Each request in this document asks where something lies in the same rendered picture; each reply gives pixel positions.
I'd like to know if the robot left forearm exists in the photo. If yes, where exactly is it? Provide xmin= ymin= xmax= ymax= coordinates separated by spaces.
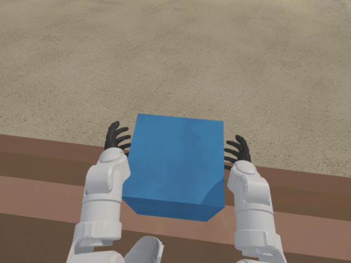
xmin=66 ymin=147 xmax=131 ymax=263

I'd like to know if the robot left upper arm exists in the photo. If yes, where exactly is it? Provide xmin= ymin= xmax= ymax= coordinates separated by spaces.
xmin=69 ymin=250 xmax=125 ymax=263

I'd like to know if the robot right forearm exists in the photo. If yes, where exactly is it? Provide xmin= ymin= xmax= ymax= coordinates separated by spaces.
xmin=227 ymin=160 xmax=287 ymax=263

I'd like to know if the robot left thigh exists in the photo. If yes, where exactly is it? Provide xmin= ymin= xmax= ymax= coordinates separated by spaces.
xmin=124 ymin=236 xmax=164 ymax=263

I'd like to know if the carton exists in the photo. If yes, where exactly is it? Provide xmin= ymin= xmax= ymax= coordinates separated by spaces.
xmin=122 ymin=113 xmax=225 ymax=222

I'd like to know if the robot left hand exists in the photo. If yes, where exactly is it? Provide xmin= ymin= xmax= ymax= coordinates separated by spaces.
xmin=104 ymin=121 xmax=131 ymax=157

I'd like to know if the robot right hand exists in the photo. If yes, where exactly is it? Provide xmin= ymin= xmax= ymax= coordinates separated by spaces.
xmin=224 ymin=135 xmax=251 ymax=171

